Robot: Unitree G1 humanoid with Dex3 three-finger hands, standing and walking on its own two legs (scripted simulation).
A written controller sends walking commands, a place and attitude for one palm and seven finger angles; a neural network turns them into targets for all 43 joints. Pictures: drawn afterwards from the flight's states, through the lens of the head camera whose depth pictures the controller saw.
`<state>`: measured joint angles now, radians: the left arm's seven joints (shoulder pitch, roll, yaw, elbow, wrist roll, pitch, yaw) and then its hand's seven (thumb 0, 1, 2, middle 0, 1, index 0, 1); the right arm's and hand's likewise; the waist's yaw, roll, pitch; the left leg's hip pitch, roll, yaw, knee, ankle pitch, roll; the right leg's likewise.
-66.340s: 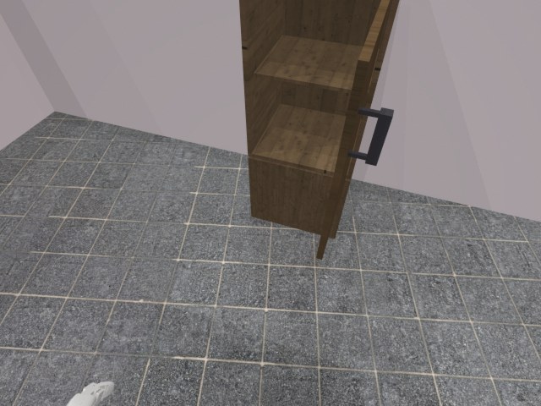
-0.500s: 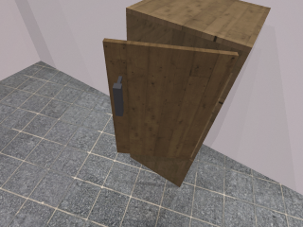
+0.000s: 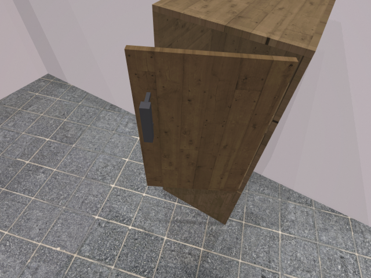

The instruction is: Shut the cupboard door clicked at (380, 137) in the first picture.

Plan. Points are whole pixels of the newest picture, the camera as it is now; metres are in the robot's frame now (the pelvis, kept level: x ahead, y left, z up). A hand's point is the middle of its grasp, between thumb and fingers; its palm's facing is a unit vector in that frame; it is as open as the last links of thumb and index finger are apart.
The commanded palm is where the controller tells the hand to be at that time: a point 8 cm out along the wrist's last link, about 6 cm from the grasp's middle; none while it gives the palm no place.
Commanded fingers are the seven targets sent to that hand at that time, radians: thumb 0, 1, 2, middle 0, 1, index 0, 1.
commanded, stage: look again from close up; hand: left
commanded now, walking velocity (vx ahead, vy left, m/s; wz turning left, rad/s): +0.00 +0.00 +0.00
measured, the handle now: (148, 117) +0.48 +0.13 +0.06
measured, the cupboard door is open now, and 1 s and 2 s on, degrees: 27 27 27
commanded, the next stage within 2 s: raise the hand and make a fist in 0.50 s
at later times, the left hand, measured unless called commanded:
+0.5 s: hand out of the picture +0.07 +0.20 -0.16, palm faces +0.00 -0.95 -0.30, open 7.4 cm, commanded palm none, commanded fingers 0.00 0.90 0.90 -0.20 -0.30 -0.20 -0.30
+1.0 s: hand out of the picture +0.12 +0.18 -0.07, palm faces +0.00 -1.00 -0.03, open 6.3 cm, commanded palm +0.10 +0.24 -0.04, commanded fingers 0.00 0.90 0.90 -0.57 -0.70 -0.57 -0.70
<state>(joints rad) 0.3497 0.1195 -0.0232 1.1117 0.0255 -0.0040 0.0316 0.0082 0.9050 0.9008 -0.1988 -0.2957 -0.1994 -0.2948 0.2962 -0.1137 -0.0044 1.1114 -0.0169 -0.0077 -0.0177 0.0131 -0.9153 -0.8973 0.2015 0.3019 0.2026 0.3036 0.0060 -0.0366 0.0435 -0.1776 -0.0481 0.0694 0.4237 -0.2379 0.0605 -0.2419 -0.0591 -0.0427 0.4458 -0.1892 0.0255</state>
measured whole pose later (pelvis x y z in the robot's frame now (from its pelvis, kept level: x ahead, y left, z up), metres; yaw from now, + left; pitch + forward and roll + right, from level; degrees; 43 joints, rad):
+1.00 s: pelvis -0.06 -0.04 -0.09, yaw +2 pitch +9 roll +1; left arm 0.36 0.28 0.25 0.28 -0.34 -0.53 -0.47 0.01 0.90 0.90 -0.40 -0.51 -0.40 -0.51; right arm 0.21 -0.25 0.00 0.52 0.03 -0.32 -0.02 0.01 -0.90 -0.90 0.20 0.30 0.21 0.30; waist 0.01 -0.04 -0.07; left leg -0.84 -0.01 0.00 1.15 -0.47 0.00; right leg -0.88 -0.01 -0.06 1.13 -0.42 -0.04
